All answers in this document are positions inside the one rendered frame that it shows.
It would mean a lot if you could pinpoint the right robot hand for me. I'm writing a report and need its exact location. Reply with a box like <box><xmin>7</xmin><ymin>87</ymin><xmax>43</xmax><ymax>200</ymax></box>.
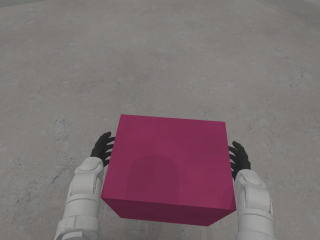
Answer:
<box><xmin>228</xmin><ymin>141</ymin><xmax>251</xmax><ymax>181</ymax></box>

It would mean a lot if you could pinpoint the robot left forearm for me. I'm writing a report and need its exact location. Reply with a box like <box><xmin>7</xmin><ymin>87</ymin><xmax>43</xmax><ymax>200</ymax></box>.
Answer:
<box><xmin>54</xmin><ymin>157</ymin><xmax>104</xmax><ymax>240</ymax></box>

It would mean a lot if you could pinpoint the left robot hand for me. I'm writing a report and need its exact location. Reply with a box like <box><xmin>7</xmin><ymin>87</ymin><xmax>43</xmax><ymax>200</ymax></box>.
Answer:
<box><xmin>90</xmin><ymin>131</ymin><xmax>115</xmax><ymax>167</ymax></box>

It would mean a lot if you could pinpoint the carton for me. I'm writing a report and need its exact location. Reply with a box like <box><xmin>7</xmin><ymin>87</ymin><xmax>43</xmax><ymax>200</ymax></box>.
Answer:
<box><xmin>100</xmin><ymin>114</ymin><xmax>237</xmax><ymax>227</ymax></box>

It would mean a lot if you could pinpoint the robot right forearm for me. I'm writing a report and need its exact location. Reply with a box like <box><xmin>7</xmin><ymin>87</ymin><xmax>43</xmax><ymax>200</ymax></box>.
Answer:
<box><xmin>234</xmin><ymin>169</ymin><xmax>277</xmax><ymax>240</ymax></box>

